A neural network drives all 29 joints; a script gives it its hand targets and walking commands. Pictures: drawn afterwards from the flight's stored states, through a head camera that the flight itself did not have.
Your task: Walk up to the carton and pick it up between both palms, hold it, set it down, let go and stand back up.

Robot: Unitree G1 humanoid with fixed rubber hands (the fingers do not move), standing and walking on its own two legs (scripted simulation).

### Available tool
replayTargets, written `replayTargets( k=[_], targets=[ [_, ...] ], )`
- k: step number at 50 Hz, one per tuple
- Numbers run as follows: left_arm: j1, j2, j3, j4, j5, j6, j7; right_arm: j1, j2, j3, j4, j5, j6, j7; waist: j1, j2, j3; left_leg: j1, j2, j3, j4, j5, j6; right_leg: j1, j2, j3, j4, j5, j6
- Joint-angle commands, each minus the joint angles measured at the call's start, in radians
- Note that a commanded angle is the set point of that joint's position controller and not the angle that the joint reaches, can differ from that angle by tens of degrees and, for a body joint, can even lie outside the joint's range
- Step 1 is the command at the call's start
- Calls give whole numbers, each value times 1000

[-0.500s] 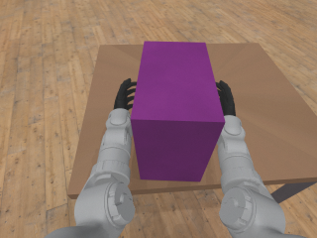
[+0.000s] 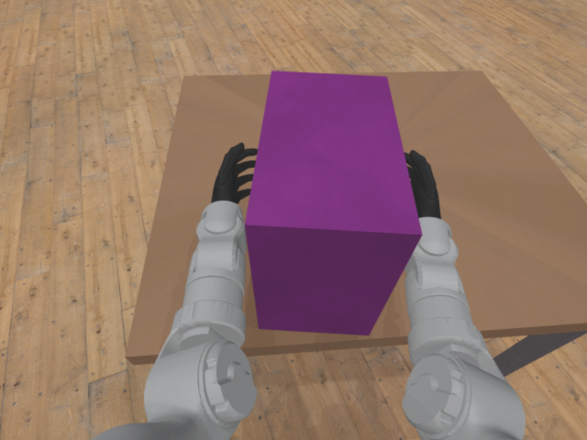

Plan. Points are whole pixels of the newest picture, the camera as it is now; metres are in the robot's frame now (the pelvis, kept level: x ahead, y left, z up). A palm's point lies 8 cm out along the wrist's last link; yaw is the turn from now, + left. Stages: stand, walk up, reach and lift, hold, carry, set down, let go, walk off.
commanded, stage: set down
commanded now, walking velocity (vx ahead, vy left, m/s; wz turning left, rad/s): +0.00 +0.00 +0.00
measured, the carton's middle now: (321, 206) +0.45 -0.01 +0.05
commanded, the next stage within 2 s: none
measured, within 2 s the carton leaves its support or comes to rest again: neither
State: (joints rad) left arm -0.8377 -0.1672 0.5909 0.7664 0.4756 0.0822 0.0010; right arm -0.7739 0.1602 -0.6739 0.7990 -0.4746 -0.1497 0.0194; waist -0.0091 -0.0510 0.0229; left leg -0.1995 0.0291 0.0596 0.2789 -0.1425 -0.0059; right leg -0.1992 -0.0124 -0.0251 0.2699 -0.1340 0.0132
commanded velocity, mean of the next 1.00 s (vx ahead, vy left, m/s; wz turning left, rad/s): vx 0.00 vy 0.00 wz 0.00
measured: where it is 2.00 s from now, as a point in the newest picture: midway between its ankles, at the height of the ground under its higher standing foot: outside the picture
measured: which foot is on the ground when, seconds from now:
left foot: down 0.00-1.00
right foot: down 0.00-1.00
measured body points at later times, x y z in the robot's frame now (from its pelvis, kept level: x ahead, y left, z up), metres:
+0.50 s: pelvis +0.00 +0.00 +0.00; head +0.05 +0.02 +0.45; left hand +0.43 +0.13 +0.09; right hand +0.42 -0.15 +0.10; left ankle +0.00 +0.12 -0.75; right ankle +0.00 -0.12 -0.75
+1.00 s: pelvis -0.01 +0.00 -0.01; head +0.06 +0.01 +0.43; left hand +0.46 +0.13 +0.07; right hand +0.45 -0.15 +0.07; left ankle +0.00 +0.12 -0.75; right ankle +0.00 -0.12 -0.75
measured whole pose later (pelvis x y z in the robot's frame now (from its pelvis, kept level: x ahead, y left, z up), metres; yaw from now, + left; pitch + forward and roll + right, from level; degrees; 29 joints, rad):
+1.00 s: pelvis -0.01 +0.00 -0.01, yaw -3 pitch +17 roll -1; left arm -1.05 0.08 0.22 1.26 0.07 -0.08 0.18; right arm -0.98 -0.10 -0.21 1.21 0.01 -0.11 -0.10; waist 0.02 -0.02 -0.16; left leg -0.56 0.08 0.08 0.46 -0.19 -0.01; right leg -0.54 0.03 0.00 0.36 -0.12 0.00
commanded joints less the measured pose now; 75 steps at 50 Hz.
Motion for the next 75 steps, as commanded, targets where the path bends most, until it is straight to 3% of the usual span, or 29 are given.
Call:
replayTargets(
  k=[1,27,33,36,40,44,47,51,52,54,60,68,75],
  targets=[
    [-395,-338,-204,44,14,-1,-72,-440,378,249,34,-38,4,109,7,21,-421,163,-17,83,-5,183,14,137,27,-99,8,245,63],
    [-341,-307,-158,15,56,0,-72,-359,333,189,26,-66,35,118,3,27,-344,212,-22,79,-5,200,20,46,37,-100,-12,151,59],
    [-335,-145,-107,14,44,-7,-36,-340,165,147,23,-52,45,93,7,15,-350,208,-22,85,1,208,21,48,40,-91,-10,153,63],
    [-370,49,-121,1,-22,-38,31,-348,-40,149,41,29,39,43,10,32,-402,195,-19,84,21,241,9,23,47,-76,3,173,57],
    [-540,181,-269,90,-210,-105,153,-512,-188,290,115,247,23,-38,35,94,-620,101,-9,65,104,276,-17,-45,59,-36,47,218,18],
    [-613,279,-349,240,-339,-161,191,-598,-277,402,169,384,18,-92,50,84,-848,-8,-7,59,176,292,-25,-9,60,-15,119,348,11],
    [-617,327,-384,353,-411,-198,190,-617,-356,488,256,490,3,-122,55,71,-935,-26,-6,43,223,372,-43,3,65,-17,154,459,9],
    [-630,380,-416,468,-483,-244,168,-648,-432,566,345,591,-27,-150,44,40,-959,-56,-9,30,249,436,-61,7,73,-18,173,562,16],
    [-631,384,-432,477,-500,-253,163,-649,-452,575,350,609,-36,-153,28,44,-957,-58,-10,26,251,446,-68,-3,75,-20,174,575,15],
    [-651,403,-456,494,-532,-268,154,-660,-487,595,393,647,-41,-151,23,52,-938,-41,-8,19,251,446,-76,-43,78,-22,164,547,13],
    [-740,450,-567,416,-651,-267,133,-725,-567,637,360,737,-13,-121,-5,93,-988,17,-3,-2,262,422,-93,-147,87,-32,145,442,-1],
    [-815,517,-656,420,-768,-206,117,-817,-589,713,318,833,84,-86,15,74,-959,-114,-11,-19,215,210,-44,-124,56,-9,160,306,-1],
    [-836,575,-627,438,-746,-127,108,-860,-602,720,340,851,148,-109,31,37,-917,-180,-20,-14,166,151,-20,-34,47,9,156,317,12]
  ],
)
